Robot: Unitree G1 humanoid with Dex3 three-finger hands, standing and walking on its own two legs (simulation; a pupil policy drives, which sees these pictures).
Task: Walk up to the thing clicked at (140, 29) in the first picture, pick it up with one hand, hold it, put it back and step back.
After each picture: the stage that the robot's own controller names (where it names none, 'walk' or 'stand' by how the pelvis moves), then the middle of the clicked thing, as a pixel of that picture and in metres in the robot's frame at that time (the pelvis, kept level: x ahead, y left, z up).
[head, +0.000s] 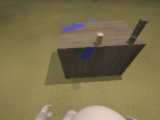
stand; (137, 31) +0.88 -0.47 +0.06
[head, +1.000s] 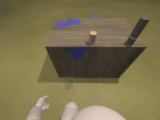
sink last; (136, 32) +0.77 -0.39 +0.09
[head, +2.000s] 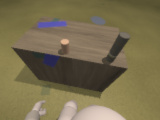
sink last; (116, 49) +0.52 -0.16 +0.09
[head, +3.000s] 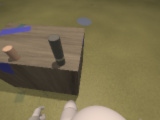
stand; (58, 52) +0.43 +0.24 +0.10
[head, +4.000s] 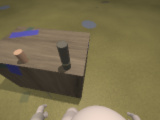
stand; (64, 57) +0.42 +0.20 +0.06
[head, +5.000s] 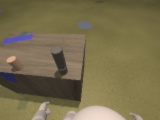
stand; (60, 62) +0.38 +0.22 +0.06
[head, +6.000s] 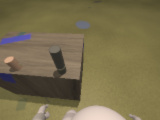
stand; (59, 61) +0.38 +0.23 +0.06
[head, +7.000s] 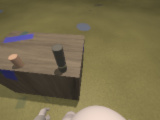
stand; (60, 60) +0.41 +0.23 +0.05
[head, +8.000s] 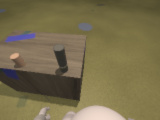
stand; (61, 60) +0.41 +0.22 +0.05
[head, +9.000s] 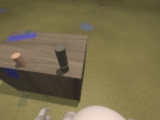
stand; (62, 60) +0.41 +0.22 +0.05
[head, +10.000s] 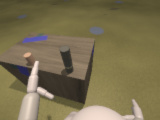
rise first; (67, 60) +0.41 +0.21 +0.06
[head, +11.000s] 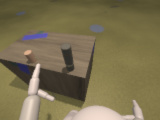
go down; (68, 58) +0.42 +0.21 +0.06
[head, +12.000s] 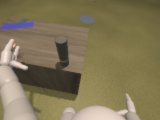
go down; (63, 53) +0.44 +0.18 +0.07
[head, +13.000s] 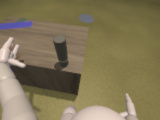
go down; (62, 53) +0.43 +0.19 +0.09
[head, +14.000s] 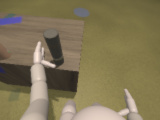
close in; (55, 50) +0.42 +0.20 +0.12
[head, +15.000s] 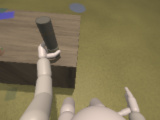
lift; (50, 40) +0.48 +0.22 +0.13
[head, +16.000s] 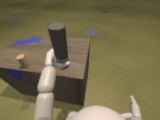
lift; (60, 50) +0.32 +0.16 +0.27
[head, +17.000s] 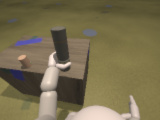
hold; (62, 51) +0.34 +0.17 +0.24
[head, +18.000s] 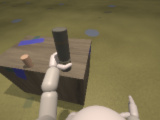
hold; (63, 52) +0.34 +0.17 +0.24
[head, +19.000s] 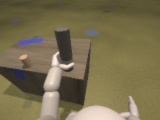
crouch; (65, 51) +0.34 +0.15 +0.23
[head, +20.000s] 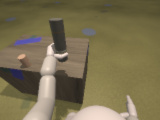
crouch; (59, 42) +0.40 +0.19 +0.25
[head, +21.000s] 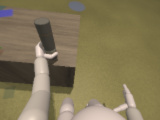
lower; (48, 42) +0.47 +0.23 +0.12
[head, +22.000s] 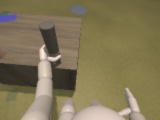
lower; (52, 45) +0.45 +0.22 +0.13
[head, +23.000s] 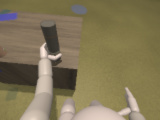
lower; (52, 43) +0.46 +0.22 +0.13
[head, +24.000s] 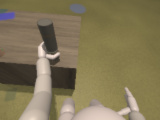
lower; (50, 43) +0.46 +0.22 +0.13
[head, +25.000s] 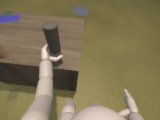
loosen; (54, 45) +0.45 +0.21 +0.13
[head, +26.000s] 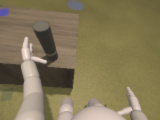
withdraw; (48, 45) +0.44 +0.22 +0.13
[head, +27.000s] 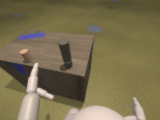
sink last; (66, 55) +0.44 +0.21 +0.10
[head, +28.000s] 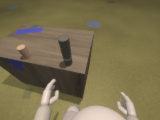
stand; (66, 52) +0.45 +0.21 +0.10
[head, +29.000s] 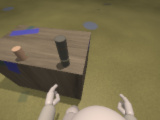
stand; (63, 53) +0.44 +0.21 +0.11
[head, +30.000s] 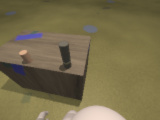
stand; (65, 56) +0.46 +0.21 +0.06
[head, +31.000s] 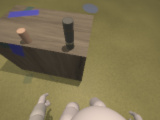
walk; (69, 36) +0.57 +0.18 +0.07
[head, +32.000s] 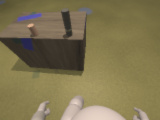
walk; (67, 24) +0.79 +0.27 +0.08
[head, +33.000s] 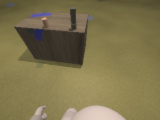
stand; (73, 19) +1.06 +0.25 +0.07
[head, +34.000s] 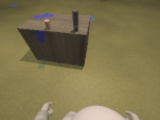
stand; (75, 21) +1.04 +0.22 +0.05
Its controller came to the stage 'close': yes
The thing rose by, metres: 0.22
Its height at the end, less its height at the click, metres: +0.00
